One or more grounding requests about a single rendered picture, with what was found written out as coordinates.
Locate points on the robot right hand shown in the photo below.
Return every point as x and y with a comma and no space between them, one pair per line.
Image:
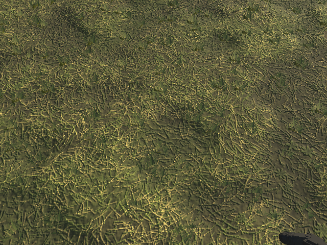
291,238

